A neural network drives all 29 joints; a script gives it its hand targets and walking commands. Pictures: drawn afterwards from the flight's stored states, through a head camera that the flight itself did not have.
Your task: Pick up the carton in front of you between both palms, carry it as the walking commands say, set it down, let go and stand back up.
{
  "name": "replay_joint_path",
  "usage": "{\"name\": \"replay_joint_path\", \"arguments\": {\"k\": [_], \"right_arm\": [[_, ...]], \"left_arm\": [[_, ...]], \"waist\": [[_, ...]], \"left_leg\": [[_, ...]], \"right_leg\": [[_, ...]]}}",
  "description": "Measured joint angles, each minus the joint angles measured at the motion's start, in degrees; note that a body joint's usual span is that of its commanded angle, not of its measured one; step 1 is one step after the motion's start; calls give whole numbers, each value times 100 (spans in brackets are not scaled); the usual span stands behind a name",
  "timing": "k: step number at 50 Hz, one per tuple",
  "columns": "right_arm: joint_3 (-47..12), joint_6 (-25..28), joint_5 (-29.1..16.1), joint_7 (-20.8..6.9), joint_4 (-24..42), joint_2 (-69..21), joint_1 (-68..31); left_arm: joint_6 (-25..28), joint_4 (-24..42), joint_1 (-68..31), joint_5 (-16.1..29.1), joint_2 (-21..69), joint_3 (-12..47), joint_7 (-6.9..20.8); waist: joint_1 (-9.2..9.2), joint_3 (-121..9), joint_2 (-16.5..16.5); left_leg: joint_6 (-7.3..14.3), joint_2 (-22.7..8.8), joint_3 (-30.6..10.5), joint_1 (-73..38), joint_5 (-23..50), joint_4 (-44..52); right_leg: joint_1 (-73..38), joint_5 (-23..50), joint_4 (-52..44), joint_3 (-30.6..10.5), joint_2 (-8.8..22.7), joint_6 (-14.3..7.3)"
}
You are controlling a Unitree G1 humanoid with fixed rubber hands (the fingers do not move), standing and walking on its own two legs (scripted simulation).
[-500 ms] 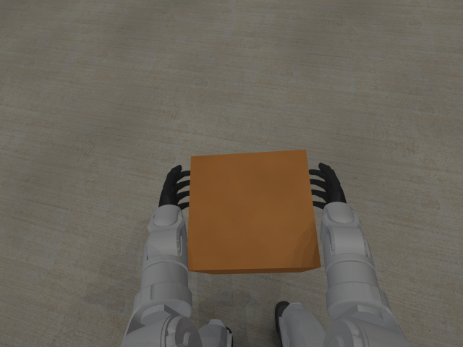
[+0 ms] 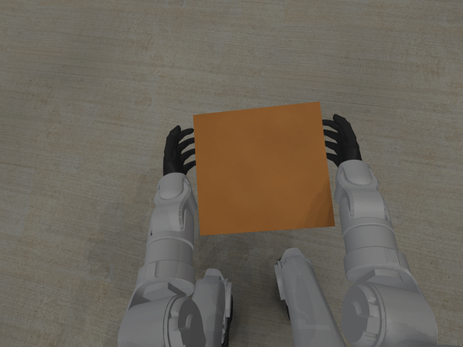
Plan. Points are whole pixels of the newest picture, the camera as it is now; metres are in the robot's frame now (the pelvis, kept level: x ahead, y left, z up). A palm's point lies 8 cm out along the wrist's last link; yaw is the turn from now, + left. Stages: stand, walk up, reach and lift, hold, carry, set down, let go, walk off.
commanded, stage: set down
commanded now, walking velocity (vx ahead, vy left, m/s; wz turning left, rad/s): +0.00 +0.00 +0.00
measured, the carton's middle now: (260, 176) +0.42 -0.06 -0.16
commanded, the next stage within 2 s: none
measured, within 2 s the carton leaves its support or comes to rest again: rests again in 1.48 s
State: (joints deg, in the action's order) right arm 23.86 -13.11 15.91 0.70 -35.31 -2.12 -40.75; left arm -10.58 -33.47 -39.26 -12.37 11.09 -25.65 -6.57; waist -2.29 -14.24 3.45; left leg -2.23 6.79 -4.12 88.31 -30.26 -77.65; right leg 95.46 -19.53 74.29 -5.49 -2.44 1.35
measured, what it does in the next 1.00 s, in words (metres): lowers itself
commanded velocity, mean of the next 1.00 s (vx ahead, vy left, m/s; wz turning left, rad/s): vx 0.00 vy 0.00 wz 0.00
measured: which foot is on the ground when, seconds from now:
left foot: down 0.00-1.00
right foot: down 0.00-1.00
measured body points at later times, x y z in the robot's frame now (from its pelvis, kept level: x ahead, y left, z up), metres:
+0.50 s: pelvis -0.03 +0.00 -0.12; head +0.25 -0.06 +0.22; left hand +0.46 +0.07 -0.23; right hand +0.43 -0.23 -0.25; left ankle +0.04 +0.13 -0.58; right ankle +0.10 -0.12 -0.58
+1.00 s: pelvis -0.05 +0.00 -0.21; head +0.30 -0.04 +0.08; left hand +0.48 +0.05 -0.36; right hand +0.45 -0.25 -0.37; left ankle +0.04 +0.13 -0.58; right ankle +0.10 -0.12 -0.58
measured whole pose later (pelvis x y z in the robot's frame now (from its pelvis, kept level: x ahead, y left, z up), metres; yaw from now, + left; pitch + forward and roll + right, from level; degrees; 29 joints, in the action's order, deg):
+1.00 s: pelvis -0.05 +0.00 -0.21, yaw +6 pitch +43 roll +4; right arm 22.1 -11.6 5.7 0.5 -50.0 14.4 -67.3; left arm -8.8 -47.8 -69.9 -4.1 1.8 -18.8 -14.7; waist -7.9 6.8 4.9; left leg -6.7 14.8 -3.3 126.3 -36.7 -119.0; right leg 133.4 -24.7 115.0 -5.9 -2.3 3.0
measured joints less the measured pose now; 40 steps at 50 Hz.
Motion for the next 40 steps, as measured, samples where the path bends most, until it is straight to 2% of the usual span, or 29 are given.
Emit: {"name": "replay_joint_path", "arguments": {"k": [19,40], "right_arm": [[-217,169,-502,138,-555,648,-1079],[-105,129,-656,64,-1285,1321,-2432]], "left_arm": [[246,-562,-1100,452,-423,281,-380],[176,-1239,-2594,602,-770,329,-691]], "waist": [[-192,375,81],[-443,1454,231]], "left_leg": [[-178,268,98,2087,-462,-1984],[-327,598,172,3595,-596,-3599]], "right_leg": [[2172,-348,2005,-131,-138,78],[3633,-399,3525,-197,-199,248]]}}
